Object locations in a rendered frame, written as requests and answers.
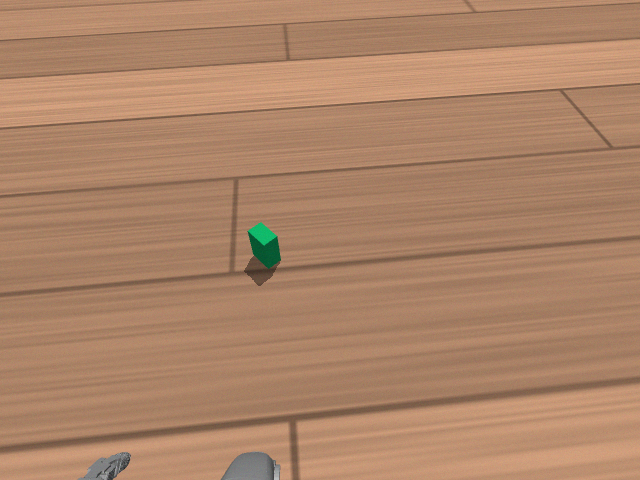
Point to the left robot hand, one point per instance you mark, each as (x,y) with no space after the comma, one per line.
(107,469)

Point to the carton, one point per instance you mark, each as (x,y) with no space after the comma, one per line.
(264,245)

